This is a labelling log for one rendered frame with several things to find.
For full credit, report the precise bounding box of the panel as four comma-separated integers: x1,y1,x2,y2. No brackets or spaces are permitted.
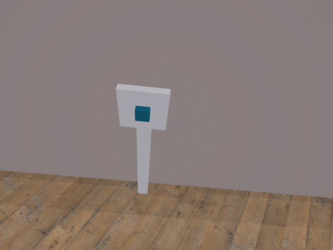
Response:
116,84,171,194

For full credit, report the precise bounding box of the button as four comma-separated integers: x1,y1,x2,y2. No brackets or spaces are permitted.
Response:
135,106,150,122

